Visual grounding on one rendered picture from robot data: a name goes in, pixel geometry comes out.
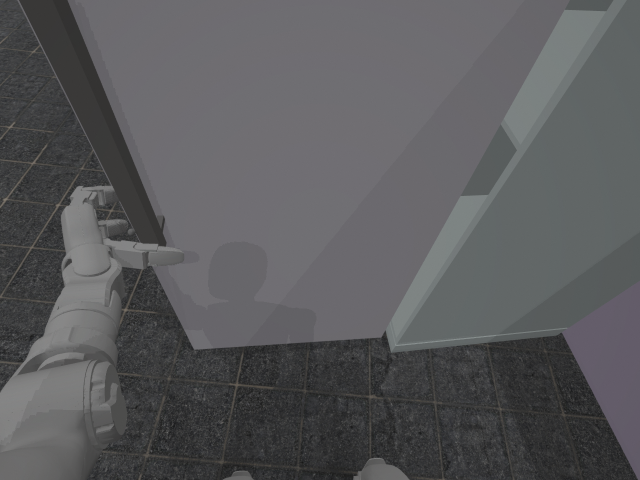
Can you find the robot right shin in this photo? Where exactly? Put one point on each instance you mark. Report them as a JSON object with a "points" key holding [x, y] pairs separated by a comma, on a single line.
{"points": [[373, 461]]}

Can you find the fridge door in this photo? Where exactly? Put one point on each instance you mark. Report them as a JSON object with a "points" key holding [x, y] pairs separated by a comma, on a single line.
{"points": [[305, 154]]}

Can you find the robot left forearm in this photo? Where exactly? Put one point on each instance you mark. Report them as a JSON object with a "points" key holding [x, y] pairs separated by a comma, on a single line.
{"points": [[84, 322]]}

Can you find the left robot upper arm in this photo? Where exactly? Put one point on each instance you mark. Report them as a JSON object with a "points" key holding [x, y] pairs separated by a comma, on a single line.
{"points": [[54, 423]]}

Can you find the handle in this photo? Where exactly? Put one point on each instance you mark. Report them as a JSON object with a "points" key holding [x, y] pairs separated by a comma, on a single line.
{"points": [[57, 30]]}

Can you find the robot left hand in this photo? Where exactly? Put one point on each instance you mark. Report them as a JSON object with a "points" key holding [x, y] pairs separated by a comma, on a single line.
{"points": [[80, 226]]}

